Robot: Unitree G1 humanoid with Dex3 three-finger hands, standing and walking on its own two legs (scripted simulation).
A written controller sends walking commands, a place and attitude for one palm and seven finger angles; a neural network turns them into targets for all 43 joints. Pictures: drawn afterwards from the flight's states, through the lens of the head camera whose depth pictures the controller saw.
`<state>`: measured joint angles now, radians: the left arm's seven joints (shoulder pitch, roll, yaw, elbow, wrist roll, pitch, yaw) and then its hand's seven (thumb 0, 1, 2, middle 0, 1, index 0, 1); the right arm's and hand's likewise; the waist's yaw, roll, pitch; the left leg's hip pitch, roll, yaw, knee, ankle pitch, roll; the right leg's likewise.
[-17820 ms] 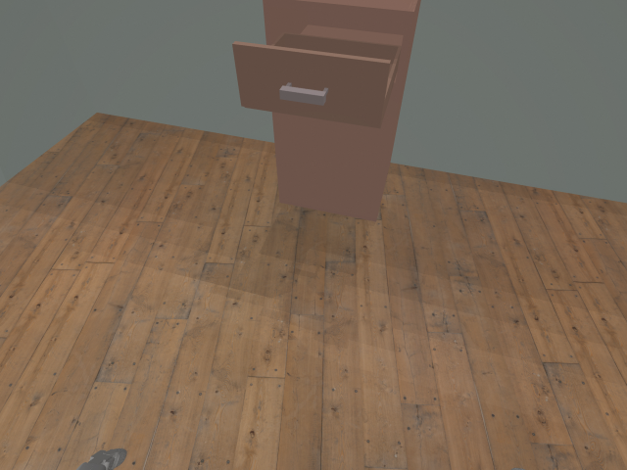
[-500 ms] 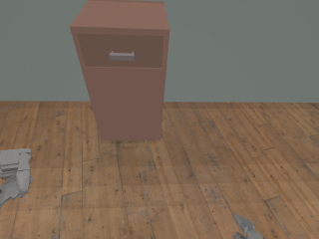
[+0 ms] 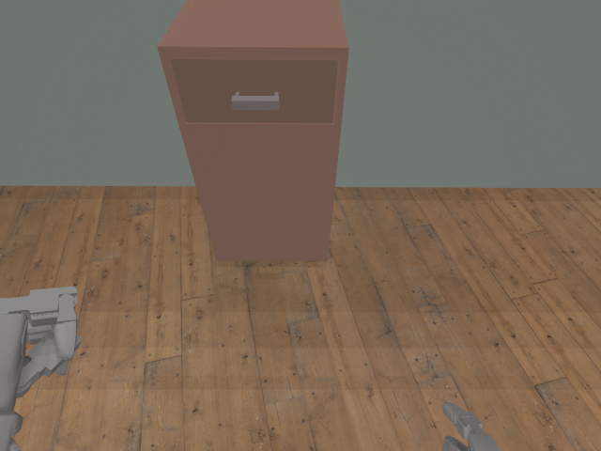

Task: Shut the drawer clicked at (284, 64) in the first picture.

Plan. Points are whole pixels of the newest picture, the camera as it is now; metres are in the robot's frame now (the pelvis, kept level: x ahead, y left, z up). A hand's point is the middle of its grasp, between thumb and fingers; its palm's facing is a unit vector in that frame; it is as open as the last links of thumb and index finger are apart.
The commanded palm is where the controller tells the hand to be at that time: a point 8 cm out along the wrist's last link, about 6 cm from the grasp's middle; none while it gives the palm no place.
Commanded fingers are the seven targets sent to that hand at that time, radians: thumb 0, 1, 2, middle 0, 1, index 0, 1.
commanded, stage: let the arm hang, fingers relaxed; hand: left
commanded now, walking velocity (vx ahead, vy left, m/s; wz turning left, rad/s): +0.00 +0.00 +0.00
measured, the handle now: (256, 98) +0.94 +0.17 -0.01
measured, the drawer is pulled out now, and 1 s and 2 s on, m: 0.00 0.00 0.00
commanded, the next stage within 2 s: look to check the result in 1.06 s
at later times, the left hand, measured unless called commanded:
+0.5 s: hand out of the picture -0.01 +0.20 -0.16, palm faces +0.01 -0.97 -0.25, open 4.9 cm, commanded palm none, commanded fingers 0.00 0.90 0.90 -0.28 -0.39 -0.28 -0.39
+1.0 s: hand out of the picture +0.00 +0.16 -0.16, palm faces +0.01 -0.98 -0.20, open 7.3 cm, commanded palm none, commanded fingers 0.00 0.90 0.90 -0.20 -0.30 -0.20 -0.30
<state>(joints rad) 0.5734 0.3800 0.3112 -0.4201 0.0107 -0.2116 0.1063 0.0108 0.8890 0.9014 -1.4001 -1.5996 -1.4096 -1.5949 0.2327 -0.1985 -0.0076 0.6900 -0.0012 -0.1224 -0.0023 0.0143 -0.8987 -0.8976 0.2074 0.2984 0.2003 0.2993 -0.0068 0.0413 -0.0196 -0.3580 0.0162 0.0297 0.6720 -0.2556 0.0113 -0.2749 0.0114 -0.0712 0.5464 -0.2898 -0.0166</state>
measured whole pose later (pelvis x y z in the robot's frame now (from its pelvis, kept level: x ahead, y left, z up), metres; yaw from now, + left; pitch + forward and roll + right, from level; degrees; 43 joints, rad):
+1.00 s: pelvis -0.01 -0.01 +0.01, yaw +0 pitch -2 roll +0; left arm 0.25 0.14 0.00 1.15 0.01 0.00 0.03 0.01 0.92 0.90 -0.20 -0.31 -0.21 -0.30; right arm 0.31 -0.13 0.00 1.15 -0.02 0.01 -0.03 0.01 -0.91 -0.90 0.20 0.30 0.20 0.30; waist -0.02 0.02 0.04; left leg -0.18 0.00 0.04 0.40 -0.19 0.02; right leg -0.17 0.00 -0.06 0.41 -0.21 -0.03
